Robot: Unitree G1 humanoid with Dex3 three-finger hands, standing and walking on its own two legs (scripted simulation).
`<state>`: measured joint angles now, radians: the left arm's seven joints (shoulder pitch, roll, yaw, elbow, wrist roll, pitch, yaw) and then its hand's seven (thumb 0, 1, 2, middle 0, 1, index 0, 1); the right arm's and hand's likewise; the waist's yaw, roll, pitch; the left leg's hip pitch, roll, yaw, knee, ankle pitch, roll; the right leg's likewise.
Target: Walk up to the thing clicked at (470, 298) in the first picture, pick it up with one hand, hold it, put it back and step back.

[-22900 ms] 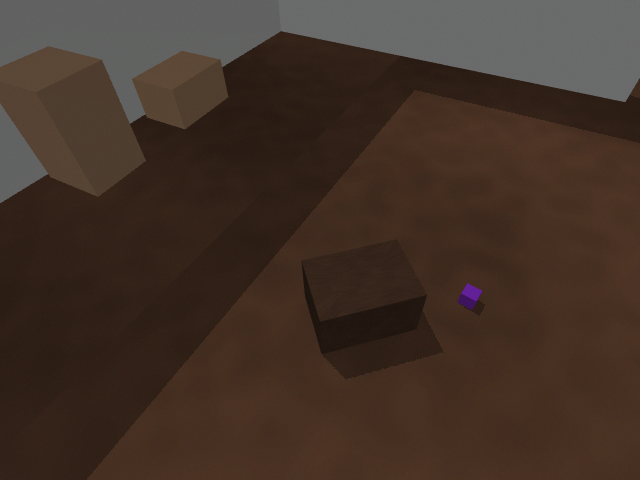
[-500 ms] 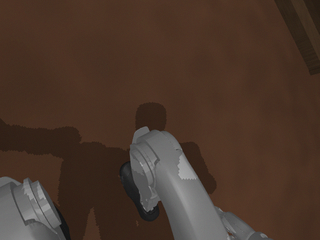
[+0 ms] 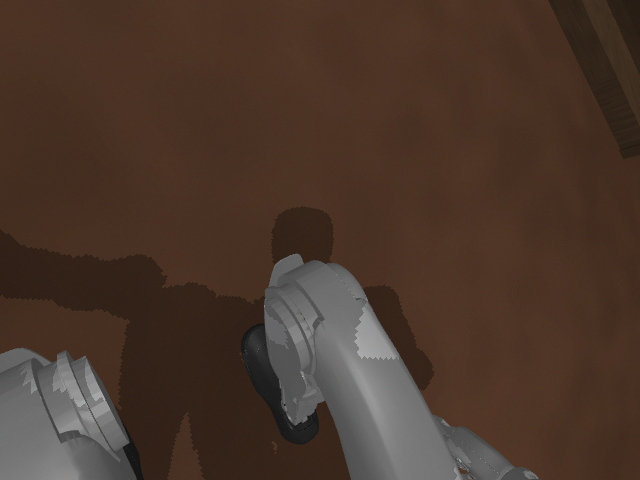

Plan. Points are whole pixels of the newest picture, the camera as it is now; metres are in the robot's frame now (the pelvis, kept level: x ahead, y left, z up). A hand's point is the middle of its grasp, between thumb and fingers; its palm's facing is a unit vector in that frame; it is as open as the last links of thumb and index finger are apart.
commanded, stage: settle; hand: left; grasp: from above
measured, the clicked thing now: out of the picture +0.45 +0.34 -0.28
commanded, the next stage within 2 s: lift in 0.64 s
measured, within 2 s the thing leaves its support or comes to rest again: leaves its support in 0.06 s
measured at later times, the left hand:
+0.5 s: hand out of the picture +0.43 +0.36 -0.17, palm faces -0.43 -0.17 -0.89, open 8.7 cm
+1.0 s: hand out of the picture +0.42 +0.36 -0.11, palm faces -0.44 -0.18 -0.88, open 8.7 cm
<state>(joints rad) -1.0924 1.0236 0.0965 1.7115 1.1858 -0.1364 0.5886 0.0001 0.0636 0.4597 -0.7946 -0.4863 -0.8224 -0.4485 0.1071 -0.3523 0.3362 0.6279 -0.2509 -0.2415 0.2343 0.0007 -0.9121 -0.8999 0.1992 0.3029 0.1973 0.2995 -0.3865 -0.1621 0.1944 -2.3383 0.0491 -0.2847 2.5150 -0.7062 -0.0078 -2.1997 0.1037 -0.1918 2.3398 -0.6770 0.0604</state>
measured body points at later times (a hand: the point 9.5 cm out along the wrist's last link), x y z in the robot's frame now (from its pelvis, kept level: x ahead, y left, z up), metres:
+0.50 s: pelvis +0.00 +0.00 +0.01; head +0.24 +0.11 +0.37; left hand +0.45 +0.37 -0.12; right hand +0.10 -0.25 -0.08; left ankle +0.06 +0.13 -0.28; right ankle +0.11 -0.12 -0.28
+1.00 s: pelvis +0.00 -0.01 +0.03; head +0.22 +0.09 +0.41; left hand +0.44 +0.37 -0.06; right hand +0.08 -0.27 -0.07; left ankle +0.06 +0.13 -0.28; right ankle +0.11 -0.12 -0.28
